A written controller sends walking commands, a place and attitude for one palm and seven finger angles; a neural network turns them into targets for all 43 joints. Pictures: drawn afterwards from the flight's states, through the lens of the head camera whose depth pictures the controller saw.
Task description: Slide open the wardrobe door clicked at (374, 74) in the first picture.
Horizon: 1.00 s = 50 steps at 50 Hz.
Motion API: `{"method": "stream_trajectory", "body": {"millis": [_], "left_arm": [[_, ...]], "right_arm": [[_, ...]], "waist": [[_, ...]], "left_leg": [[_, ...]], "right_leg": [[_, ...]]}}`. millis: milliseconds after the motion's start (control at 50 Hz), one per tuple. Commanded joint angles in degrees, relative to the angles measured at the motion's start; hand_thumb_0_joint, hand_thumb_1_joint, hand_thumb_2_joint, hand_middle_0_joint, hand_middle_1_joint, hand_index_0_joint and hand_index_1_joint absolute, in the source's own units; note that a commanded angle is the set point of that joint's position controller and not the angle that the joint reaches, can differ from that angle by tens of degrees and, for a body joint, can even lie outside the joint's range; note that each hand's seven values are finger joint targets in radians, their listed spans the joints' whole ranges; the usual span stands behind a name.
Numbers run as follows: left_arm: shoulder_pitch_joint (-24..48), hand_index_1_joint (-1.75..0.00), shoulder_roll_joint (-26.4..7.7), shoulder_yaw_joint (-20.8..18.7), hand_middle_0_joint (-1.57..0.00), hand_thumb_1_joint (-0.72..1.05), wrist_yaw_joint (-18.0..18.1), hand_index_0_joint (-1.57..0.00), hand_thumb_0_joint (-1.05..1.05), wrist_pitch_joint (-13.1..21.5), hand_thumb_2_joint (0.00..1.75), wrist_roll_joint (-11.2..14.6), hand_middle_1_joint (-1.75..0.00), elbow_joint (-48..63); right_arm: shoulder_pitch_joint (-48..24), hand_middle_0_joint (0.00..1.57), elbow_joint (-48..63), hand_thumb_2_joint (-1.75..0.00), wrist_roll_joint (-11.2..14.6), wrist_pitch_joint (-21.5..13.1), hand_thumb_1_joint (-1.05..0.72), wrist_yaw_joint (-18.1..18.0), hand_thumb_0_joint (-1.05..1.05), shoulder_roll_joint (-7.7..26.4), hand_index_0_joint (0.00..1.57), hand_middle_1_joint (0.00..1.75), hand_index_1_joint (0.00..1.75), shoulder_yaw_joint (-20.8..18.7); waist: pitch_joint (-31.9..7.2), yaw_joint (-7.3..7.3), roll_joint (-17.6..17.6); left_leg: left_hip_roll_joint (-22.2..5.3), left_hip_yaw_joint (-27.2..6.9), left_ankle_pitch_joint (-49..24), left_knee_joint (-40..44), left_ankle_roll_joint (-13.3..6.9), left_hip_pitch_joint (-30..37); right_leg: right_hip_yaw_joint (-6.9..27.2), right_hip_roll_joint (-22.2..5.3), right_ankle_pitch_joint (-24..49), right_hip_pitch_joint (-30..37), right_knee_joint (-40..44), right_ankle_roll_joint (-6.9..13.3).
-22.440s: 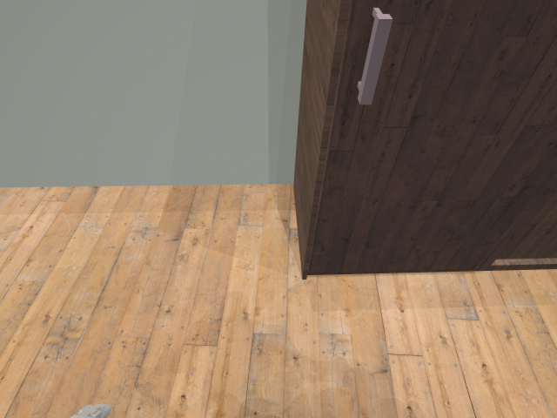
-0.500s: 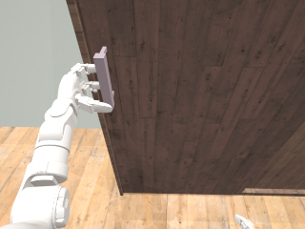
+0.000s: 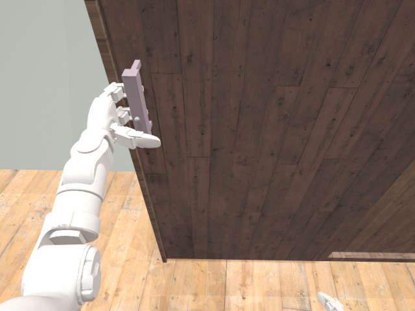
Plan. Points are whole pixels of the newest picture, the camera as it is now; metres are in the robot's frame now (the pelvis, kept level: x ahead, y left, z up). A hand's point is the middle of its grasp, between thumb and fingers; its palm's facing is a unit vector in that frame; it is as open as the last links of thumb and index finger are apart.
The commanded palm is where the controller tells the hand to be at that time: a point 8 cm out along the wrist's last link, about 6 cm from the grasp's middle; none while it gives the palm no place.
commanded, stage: slide the fingers in behind the handle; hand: left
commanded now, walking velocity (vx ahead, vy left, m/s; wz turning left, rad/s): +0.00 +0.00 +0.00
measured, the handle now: (141, 104) +0.47 +0.16 +0.17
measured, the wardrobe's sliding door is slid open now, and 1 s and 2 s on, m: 0.00 0.00 0.00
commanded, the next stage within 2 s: grip the handle and tug to test in 0.80 s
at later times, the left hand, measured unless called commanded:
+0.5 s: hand (149, 118) +0.42 +0.14 +0.18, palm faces +0.04 -1.00 +0.01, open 14.0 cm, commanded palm +0.40 +0.19 +0.18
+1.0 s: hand (147, 117) +0.43 +0.14 +0.18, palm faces +0.04 -1.00 +0.01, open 13.8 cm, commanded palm +0.40 +0.19 +0.18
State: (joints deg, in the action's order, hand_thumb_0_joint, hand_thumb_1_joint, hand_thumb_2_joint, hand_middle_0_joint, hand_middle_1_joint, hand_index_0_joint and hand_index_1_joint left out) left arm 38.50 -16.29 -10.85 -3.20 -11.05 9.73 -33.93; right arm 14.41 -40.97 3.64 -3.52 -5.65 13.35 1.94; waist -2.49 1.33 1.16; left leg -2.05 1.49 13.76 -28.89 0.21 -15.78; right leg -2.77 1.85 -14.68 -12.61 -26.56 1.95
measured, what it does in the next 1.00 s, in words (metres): stands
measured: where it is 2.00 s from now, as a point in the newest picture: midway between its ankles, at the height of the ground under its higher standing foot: outside the picture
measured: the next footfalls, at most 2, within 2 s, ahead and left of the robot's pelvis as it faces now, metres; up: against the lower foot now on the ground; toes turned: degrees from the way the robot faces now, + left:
none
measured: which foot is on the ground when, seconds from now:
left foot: down 0.00-1.00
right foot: down 0.00-1.00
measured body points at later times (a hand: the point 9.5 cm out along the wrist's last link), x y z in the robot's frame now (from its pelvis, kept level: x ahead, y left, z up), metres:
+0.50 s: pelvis +0.01 +0.00 +0.00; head +0.00 -0.01 +0.45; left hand +0.42 +0.19 +0.18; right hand +0.14 -0.25 -0.10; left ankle +0.02 +0.12 -0.74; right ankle -0.01 -0.10 -0.74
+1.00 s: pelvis +0.00 +0.00 +0.00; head +0.00 +0.00 +0.45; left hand +0.42 +0.19 +0.18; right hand +0.13 -0.25 -0.11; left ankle +0.02 +0.12 -0.74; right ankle -0.01 -0.10 -0.74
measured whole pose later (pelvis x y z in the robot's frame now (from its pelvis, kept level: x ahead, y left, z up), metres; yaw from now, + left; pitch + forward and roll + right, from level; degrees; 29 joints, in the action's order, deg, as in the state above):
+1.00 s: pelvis +0.00 +0.00 +0.00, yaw +0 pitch +1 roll -1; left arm 39.1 -13.8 -8.9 -1.0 -11.1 9.3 -33.4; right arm 14.5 -41.3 3.3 -3.0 -5.3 13.1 1.5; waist -2.5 1.3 1.2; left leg -2.0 1.4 14.0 -28.6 0.2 -15.4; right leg -2.7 1.9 -14.8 -12.2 -26.2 2.0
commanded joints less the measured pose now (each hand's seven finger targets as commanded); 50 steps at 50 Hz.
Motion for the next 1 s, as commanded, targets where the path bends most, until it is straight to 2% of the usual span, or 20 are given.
{"method": "stream_trajectory", "body": {"millis": [0,40,120,160,200,260,280,400,440,540,620,660,700,740,780,820,840,880,940,980], "left_arm": [[31.7,-1.20,-9.3,-1.3,-0.30,-0.50,0.0,-0.30,0.00,4.3,0.30,0.4,-1.20,12.9],[29.5,-1.20,-9.8,-2.1,-0.30,-0.50,0.2,-0.30,0.00,4.5,0.30,0.5,-1.20,13.0],[27.4,-1.20,-6.8,-0.4,-0.30,-0.50,0.7,-0.30,0.00,4.5,0.30,0.3,-1.20,14.7],[25.7,-1.20,-8.8,-2.2,-0.30,-0.50,1.1,-0.30,0.00,4.0,0.30,0.2,-1.20,14.3],[27.3,-1.20,-5.4,0.5,-0.30,-0.50,1.5,-0.30,0.00,3.5,0.30,0.0,-1.20,15.3],[27.8,-1.20,-8.5,-2.0,-0.30,-0.50,2.6,-0.30,0.00,3.0,0.30,-0.4,-1.20,15.6],[29.2,-1.20,-5.8,0.1,-0.30,-0.50,2.8,-0.30,0.00,3.0,0.30,-0.5,-1.20,16.5],[27.5,-1.20,-7.3,-1.4,-0.30,-0.50,2.6,-0.30,0.00,3.3,0.30,-0.4,-1.20,16.6],[26.4,-1.20,-5.7,0.2,-0.30,-0.50,2.3,-0.30,0.00,2.8,0.30,-0.4,-1.20,15.7],[29.0,-1.20,-7.4,-0.8,-0.30,-0.50,2.7,-0.30,0.00,2.3,0.30,-0.5,-1.20,14.7],[30.0,-1.20,-4.9,0.9,-0.30,-0.50,2.5,-0.30,0.00,3.1,0.30,-0.3,-1.20,15.3],[29.3,-1.20,-6.5,-0.2,-0.30,-0.50,2.4,-0.30,0.00,3.5,0.30,-0.1,-1.20,15.5],[30.2,-1.20,-5.6,0.5,-0.30,-0.50,2.2,-0.30,0.00,3.2,0.30,-0.2,-1.20,13.5],[28.6,-1.20,-8.6,-2.0,-0.30,-0.50,2.5,-0.30,0.00,3.2,0.30,-0.4,-1.20,12.2],[29.6,-1.20,-6.7,-0.3,-0.30,-0.50,2.2,-0.30,0.00,3.7,0.30,-0.5,-1.20,14.5],[30.5,-1.20,-6.9,-0.5,-0.30,-0.50,2.0,-0.30,0.00,3.9,0.30,-0.2,-1.20,14.5],[28.7,-1.20,-8.3,-1.4,-0.30,-0.50,2.0,-0.30,0.00,4.0,0.30,-0.4,-1.20,13.8],[29.8,-1.20,-5.9,0.5,-0.30,-0.50,1.8,-0.30,0.00,4.2,0.30,-0.2,-1.20,14.4],[29.4,-1.22,-7.3,-0.7,-0.32,-0.36,2.2,-0.32,0.00,3.8,0.36,-0.3,-1.22,13.8],[29.9,-1.23,-5.7,0.3,-0.32,-0.27,2.3,-0.32,0.00,3.6,0.40,-0.1,-1.23,14.0]], "right_arm": [[-4.3,0.20,6.8,-0.90,0.1,-3.3,-0.90,-0.4,0.00,7.7,0.20,0.30,0.30,-2.7],[-4.3,0.20,7.2,-0.90,0.1,-3.3,-0.90,-0.4,0.00,8.0,0.20,0.30,0.30,-2.9],[-3.9,0.20,7.3,-0.90,0.1,-3.5,-0.90,0.1,0.00,7.4,0.20,0.30,0.30,-3.1],[-4.1,0.20,7.3,-0.90,0.1,-3.2,-0.90,0.1,0.00,7.7,0.20,0.30,0.30,-3.1],[-4.4,0.20,7.4,-0.90,0.1,-3.2,-0.90,0.3,0.00,7.2,0.20,0.30,0.30,-3.0],[-4.9,0.20,7.4,-0.90,-0.1,-2.7,-0.90,0.1,0.00,7.6,0.20,0.30,0.30,-2.9],[-5.0,0.20,7.5,-0.90,-0.1,-2.8,-0.90,0.2,0.00,7.1,0.20,0.30,0.30,-2.8],[-5.0,0.20,7.5,-0.90,-0.3,-2.6,-0.90,0.0,0.00,7.2,0.20,0.30,0.30,-2.9],[-5.4,0.20,7.7,-0.90,-0.1,-2.3,-0.90,0.0,0.00,7.2,0.20,0.30,0.30,-2.8],[-5.8,0.20,7.4,-0.90,-0.2,-1.9,-0.90,-0.2,0.00,7.3,0.20,0.30,0.30,-2.5],[-5.6,0.20,7.6,-0.90,-0.3,-2.2,-0.90,0.0,0.00,6.7,0.20,0.30,0.30,-2.5],[-5.7,0.20,7.7,-0.90,-0.3,-2.2,-0.90,-0.1,0.00,7.1,0.20,0.30,0.30,-2.6],[-5.7,0.20,7.3,-0.90,-0.3,-2.2,-0.90,-0.1,0.00,6.9,0.20,0.30,0.30,-2.4],[-5.4,0.20,7.4,-0.90,-0.4,-1.9,-0.90,-0.2,0.00,7.6,0.20,0.30,0.30,-2.5],[-5.6,0.20,7.7,-0.90,-0.2,-2.1,-0.90,-0.1,0.00,6.9,0.20,0.30,0.30,-2.6],[-5.1,0.20,7.4,-0.90,-0.3,-2.3,-0.90,-0.1,0.00,7.1,0.20,0.30,0.30,-2.6],[-5.2,0.20,7.5,-0.90,-0.2,-2.1,-0.90,-0.2,0.00,7.4,0.20,0.30,0.30,-2.7],[-5.2,0.20,7.5,-0.90,-0.1,-2.3,-0.90,-0.1,0.00,7.0,0.20,0.30,0.30,-2.7],[-5.0,0.20,7.3,-0.90,-0.1,-2.3,-0.90,0.0,0.00,7.4,0.20,0.30,0.30,-2.8],[-5.1,0.20,7.3,-0.90,-0.1,-2.5,-0.90,0.0,0.00,7.1,0.20,0.30,0.30,-2.7]], "waist": [[-15.5,1.16,-0.9],[-16.8,0.30,-0.1],[-18.3,0.14,-0.9],[-17.2,-0.52,-1.3],[-16.2,0.33,-2.0],[-15.3,-0.17,-1.6],[-15.4,0.30,-1.3],[-17.4,-0.23,-2.1],[-16.0,-0.04,-1.7],[-14.8,0.32,-1.0],[-16.4,0.50,-1.6],[-17.3,0.24,-1.6],[-15.1,0.76,-2.1],[-15.3,-0.04,-2.6],[-17.1,0.17,-0.9],[-17.0,0.60,-2.1],[-16.7,-0.05,-1.0],[-16.4,0.65,-1.5],[-16.2,0.16,0.1],[-16.1,0.41,-1.4]], "left_leg": [[1.8,-1.5,-10.1,2.0,-2.2,8.6],[1.9,-1.4,-11.2,2.2,-2.2,9.1],[1.8,-1.1,-14.2,1.7,-2.2,9.8],[1.7,-1.0,-14.5,2.1,-2.1,9.0],[1.8,-0.9,-13.6,2.2,-2.2,9.1],[1.8,-0.9,-12.7,2.5,-2.2,8.6],[1.8,-0.8,-12.8,2.4,-2.3,9.1],[1.9,-0.7,-14.2,2.1,-2.3,9.8],[1.9,-0.8,-13.8,2.2,-2.2,9.8],[2.0,-0.9,-11.9,2.3,-2.3,9.3],[2.0,-1.1,-12.8,2.0,-2.2,9.9],[2.0,-1.0,-13.5,1.9,-2.3,10.1],[2.1,-1.0,-11.7,2.1,-2.3,8.7],[2.1,-1.1,-11.6,2.3,-2.3,8.5],[2.0,-0.9,-12.9,2.0,-2.3,9.4],[2.0,-1.0,-12.7,1.9,-2.3,9.1],[1.9,-1.0,-13.1,2.1,-2.3,9.3],[1.9,-1.1,-12.6,2.1,-2.3,9.5],[2.0,-1.2,-12.0,2.3,-2.2,9.6],[1.9,-1.2,-11.9,2.3,-2.2,9.2]], "right_leg": [[2.1,0.1,13.2,0.6,3.9,-0.9],[2.2,0.1,14.0,1.9,3.6,-0.8],[1.8,0.4,17.9,2.8,2.8,-0.8],[1.7,0.2,18.3,3.4,2.9,-0.8],[1.7,0.3,17.5,2.5,3.2,-1.0],[1.8,0.1,16.2,2.5,3.5,-1.0],[1.9,0.2,16.3,2.1,3.5,-1.0],[2.0,0.2,18.5,3.6,3.2,-0.9],[1.8,0.2,17.7,3.1,3.3,-1.0],[2.3,-0.1,15.8,2.2,3.8,-1.0],[2.0,0.1,16.6,2.2,3.4,-0.9],[2.1,0.0,17.7,2.9,3.3,-1.0],[2.1,0.0,16.1,1.8,3.6,-1.1],[2.2,-0.1,15.5,2.7,3.7,-1.1],[2.3,-0.1,16.9,2.9,3.5,-0.9],[2.2,0.0,17.2,2.9,3.5,-1.0],[2.2,0.0,17.1,3.4,3.4,-0.9],[2.0,0.1,16.5,2.5,3.6,-0.9],[1.9,0.2,15.1,2.4,3.7,-0.7],[1.9,0.3,15.1,2.1,3.8,-0.8]]}}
